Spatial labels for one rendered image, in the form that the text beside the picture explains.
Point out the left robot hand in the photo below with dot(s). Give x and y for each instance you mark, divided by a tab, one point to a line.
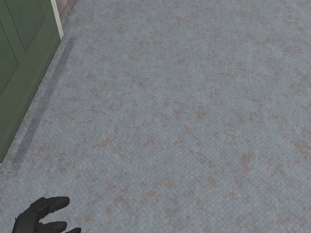
28	221

